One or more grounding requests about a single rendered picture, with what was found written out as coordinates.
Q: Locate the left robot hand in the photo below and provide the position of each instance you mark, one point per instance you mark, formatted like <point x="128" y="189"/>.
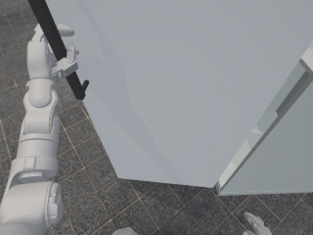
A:
<point x="40" y="57"/>

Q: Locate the fridge door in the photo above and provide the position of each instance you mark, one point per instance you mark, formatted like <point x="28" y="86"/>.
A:
<point x="176" y="86"/>

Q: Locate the left robot forearm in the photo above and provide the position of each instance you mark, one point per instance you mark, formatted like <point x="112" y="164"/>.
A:
<point x="36" y="159"/>

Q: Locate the handle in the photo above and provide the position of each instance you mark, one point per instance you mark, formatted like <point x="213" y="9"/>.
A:
<point x="49" y="28"/>

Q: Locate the right robot hand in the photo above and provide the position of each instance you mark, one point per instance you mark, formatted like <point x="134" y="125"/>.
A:
<point x="257" y="225"/>

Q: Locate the robot left upper arm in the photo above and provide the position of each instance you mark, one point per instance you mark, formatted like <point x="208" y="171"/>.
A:
<point x="31" y="208"/>

